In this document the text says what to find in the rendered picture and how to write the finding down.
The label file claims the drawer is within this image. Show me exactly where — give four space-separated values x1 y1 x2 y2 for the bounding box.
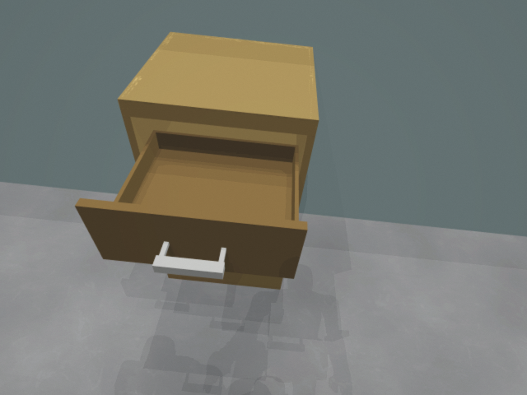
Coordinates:
75 130 307 279

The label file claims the cabinet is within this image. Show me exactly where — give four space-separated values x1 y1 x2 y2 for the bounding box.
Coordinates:
118 32 319 290

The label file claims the handle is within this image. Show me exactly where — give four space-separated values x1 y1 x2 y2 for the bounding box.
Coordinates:
152 241 226 280

